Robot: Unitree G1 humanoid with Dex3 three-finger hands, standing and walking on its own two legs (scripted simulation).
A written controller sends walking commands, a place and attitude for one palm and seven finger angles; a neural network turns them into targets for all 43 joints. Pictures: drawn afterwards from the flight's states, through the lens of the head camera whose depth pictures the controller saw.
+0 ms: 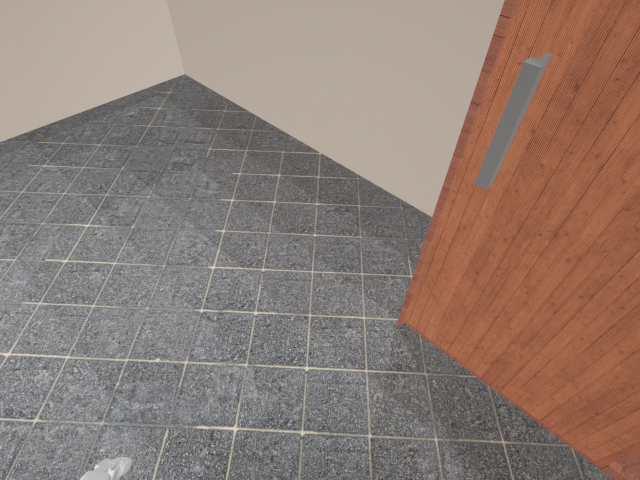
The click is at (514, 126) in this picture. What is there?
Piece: wardrobe's sliding door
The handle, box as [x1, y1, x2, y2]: [474, 53, 552, 189]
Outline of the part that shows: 552,54 545,53 538,59 530,57 524,61 474,183 486,189 492,183 497,171 501,166 501,162 543,70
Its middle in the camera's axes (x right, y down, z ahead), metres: +0.34 -0.20 +0.69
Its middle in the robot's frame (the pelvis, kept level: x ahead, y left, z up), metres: +0.68 -0.31 +0.10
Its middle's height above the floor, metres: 0.87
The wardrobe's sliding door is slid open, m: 0.00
